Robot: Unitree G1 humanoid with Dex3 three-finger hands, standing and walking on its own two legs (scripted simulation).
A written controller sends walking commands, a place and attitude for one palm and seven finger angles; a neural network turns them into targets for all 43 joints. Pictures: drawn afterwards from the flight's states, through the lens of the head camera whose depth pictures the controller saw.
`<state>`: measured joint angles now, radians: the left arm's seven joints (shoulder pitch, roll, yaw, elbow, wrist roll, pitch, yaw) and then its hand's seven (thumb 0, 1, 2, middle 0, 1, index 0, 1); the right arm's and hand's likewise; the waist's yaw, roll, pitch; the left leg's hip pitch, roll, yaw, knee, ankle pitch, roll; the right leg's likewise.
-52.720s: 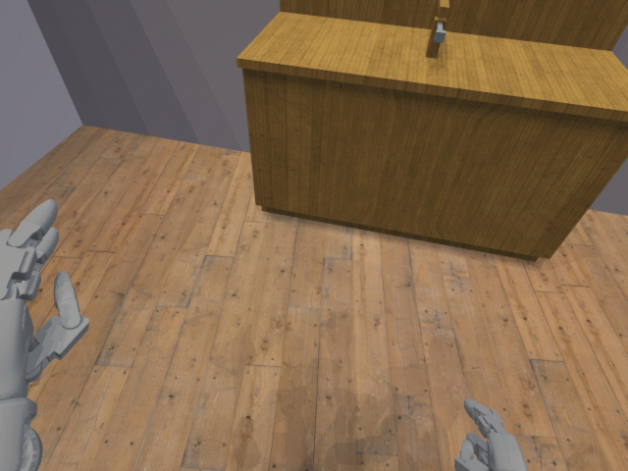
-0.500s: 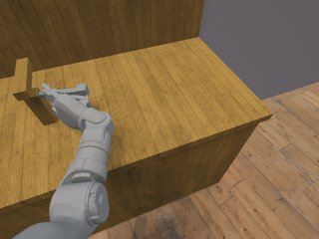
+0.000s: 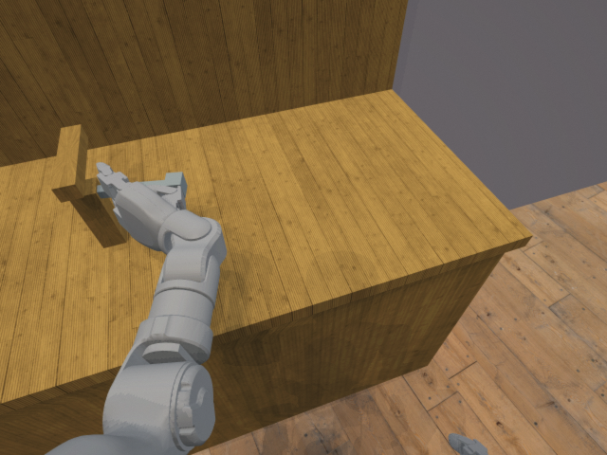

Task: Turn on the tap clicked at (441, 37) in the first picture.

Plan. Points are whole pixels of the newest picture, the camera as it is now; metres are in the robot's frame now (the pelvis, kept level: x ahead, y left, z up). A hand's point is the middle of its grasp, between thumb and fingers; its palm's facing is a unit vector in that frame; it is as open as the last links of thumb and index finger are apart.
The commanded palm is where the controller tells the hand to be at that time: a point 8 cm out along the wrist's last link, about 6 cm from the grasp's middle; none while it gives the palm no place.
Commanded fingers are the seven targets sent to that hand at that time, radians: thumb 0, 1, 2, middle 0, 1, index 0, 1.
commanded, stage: lift the hand up off the lever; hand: left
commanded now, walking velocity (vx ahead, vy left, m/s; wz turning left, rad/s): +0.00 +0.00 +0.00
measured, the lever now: (175, 185) +0.47 +0.20 +0.10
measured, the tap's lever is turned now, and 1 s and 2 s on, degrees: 77 77 77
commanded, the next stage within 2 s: draw the hand back beside the body in 1.64 s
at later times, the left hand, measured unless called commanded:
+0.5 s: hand (178, 191) +0.42 +0.17 +0.14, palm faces +0.80 -0.59 -0.11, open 7.8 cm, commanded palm +0.37 +0.19 +0.14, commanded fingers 0.00 0.90 0.90 -0.15 -0.15 -0.15 -0.15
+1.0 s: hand (165, 185) +0.41 +0.18 +0.16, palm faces +0.81 -0.59 -0.09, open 7.8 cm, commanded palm +0.36 +0.19 +0.16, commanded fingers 0.00 0.90 0.90 -0.15 -0.15 -0.15 -0.15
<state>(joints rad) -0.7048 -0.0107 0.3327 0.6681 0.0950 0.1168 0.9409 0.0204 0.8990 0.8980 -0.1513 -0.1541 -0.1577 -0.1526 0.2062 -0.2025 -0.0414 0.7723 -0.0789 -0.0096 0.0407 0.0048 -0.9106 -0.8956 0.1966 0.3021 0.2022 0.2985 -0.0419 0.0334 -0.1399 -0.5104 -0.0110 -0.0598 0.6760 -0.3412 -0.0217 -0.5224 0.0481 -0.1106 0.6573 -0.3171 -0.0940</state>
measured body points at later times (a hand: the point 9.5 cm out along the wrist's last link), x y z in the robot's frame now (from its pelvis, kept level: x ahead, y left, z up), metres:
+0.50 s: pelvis -0.01 +0.00 +0.00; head +0.01 -0.02 +0.45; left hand +0.38 +0.20 +0.15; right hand +0.13 -0.24 -0.12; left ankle -0.01 +0.14 -0.72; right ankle +0.01 -0.06 -0.72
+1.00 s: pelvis -0.01 +0.00 +0.01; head -0.01 -0.02 +0.46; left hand +0.37 +0.21 +0.17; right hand +0.13 -0.24 -0.11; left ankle -0.01 +0.14 -0.72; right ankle +0.01 -0.06 -0.72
